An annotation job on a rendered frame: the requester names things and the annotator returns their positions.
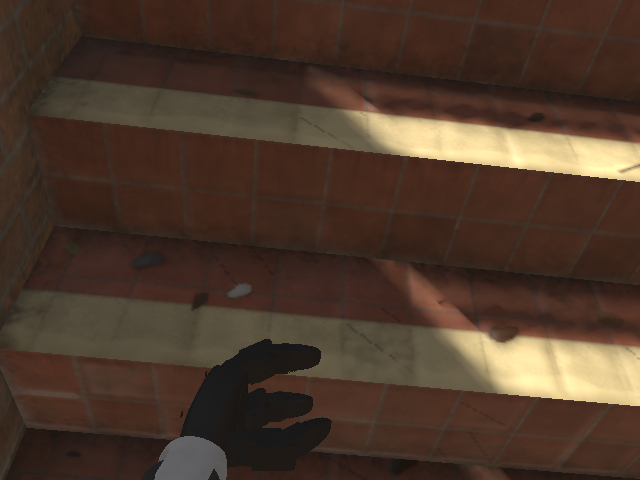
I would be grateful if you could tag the robot left forearm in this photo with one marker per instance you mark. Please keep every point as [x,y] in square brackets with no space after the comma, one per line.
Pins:
[189,458]

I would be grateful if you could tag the robot left hand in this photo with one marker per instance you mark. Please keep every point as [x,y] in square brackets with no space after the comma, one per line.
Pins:
[224,413]

